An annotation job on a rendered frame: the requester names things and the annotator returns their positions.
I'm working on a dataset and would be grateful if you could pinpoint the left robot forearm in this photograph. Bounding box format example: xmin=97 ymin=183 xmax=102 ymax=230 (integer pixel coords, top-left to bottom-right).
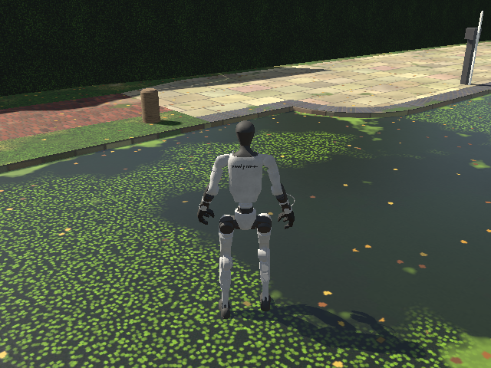
xmin=199 ymin=184 xmax=214 ymax=211

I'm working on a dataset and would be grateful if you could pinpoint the robot torso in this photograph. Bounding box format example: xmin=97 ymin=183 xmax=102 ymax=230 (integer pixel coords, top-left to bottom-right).
xmin=227 ymin=150 xmax=263 ymax=230

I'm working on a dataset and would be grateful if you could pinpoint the left robot thigh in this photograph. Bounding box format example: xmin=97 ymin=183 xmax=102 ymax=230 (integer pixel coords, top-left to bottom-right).
xmin=219 ymin=215 xmax=235 ymax=271

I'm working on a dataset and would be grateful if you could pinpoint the robot left hand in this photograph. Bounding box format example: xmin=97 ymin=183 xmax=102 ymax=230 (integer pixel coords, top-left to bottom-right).
xmin=197 ymin=209 xmax=214 ymax=225

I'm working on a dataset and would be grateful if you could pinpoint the left robot upper arm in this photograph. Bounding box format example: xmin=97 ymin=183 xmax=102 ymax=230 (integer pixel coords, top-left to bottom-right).
xmin=206 ymin=154 xmax=229 ymax=196

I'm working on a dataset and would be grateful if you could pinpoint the right robot upper arm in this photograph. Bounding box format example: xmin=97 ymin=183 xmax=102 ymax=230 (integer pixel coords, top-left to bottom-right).
xmin=261 ymin=154 xmax=283 ymax=196

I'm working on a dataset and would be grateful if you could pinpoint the robot right hand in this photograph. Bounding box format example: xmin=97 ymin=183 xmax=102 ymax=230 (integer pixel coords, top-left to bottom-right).
xmin=278 ymin=211 xmax=295 ymax=229

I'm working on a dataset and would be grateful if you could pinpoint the right robot forearm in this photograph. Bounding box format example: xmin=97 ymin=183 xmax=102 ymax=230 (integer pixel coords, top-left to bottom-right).
xmin=276 ymin=184 xmax=292 ymax=214

